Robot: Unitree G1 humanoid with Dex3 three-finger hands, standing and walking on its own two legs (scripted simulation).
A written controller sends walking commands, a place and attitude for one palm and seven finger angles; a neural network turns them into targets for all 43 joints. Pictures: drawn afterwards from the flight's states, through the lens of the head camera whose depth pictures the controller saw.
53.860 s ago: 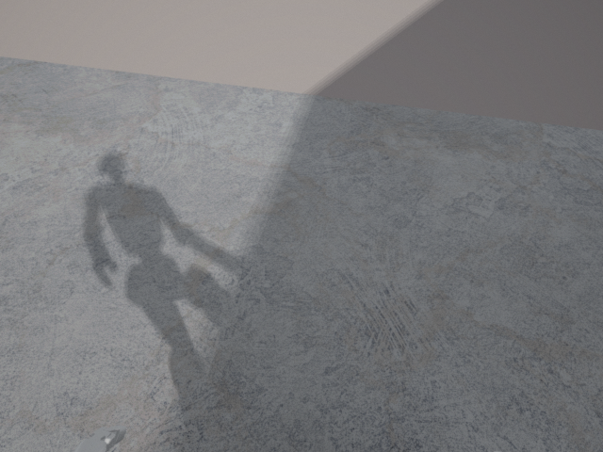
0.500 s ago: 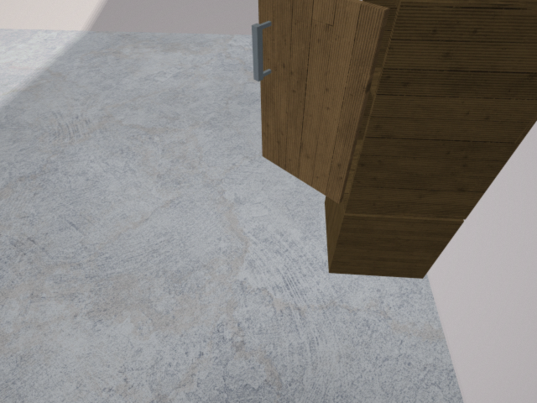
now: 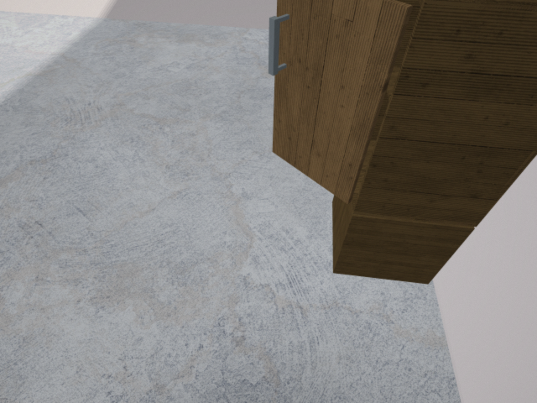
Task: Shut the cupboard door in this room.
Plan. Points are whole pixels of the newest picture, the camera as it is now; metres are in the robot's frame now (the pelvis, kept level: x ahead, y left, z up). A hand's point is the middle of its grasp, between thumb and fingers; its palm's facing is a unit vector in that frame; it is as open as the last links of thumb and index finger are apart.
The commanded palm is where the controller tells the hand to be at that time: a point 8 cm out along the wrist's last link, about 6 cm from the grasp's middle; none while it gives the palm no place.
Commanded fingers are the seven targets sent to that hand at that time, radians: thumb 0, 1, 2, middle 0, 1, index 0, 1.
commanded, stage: walk to a spot facing it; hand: left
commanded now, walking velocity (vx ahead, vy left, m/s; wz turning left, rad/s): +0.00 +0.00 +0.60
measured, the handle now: (279, 45) +0.97 +0.01 +0.08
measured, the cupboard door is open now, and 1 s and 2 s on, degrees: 51 51 51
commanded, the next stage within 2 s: turn to face it in 1.96 s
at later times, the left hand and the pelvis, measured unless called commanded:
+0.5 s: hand out of the picture +0.03 +0.26 -0.16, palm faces +0.28 -0.92 -0.26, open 7.4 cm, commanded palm none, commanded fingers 0.00 0.90 0.90 -0.20 -0.30 -0.20 -0.30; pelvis -0.02 +0.03 +0.00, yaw +17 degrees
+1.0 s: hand out of the picture -0.12 +0.21 -0.18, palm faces +0.65 -0.73 -0.22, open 7.4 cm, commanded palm none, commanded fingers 0.00 0.90 0.90 -0.20 -0.30 -0.20 -0.30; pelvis +0.00 +0.04 -0.01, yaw +40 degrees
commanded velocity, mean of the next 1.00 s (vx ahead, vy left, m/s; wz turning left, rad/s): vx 0.10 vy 0.00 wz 0.59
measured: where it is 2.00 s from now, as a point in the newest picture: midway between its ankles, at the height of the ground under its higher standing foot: (177, 397)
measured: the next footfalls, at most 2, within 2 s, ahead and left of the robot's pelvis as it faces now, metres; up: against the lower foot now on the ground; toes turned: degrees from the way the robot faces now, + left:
right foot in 0.62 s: +0.05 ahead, -0.11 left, +0.00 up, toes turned +23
left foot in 1.00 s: -0.04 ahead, +0.17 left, +0.00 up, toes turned +46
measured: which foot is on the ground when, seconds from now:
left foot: down 0.00-0.62, up 0.64-0.98, down 1.00-1.00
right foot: down 0.00-0.16, up 0.18-0.60, down 0.62-1.00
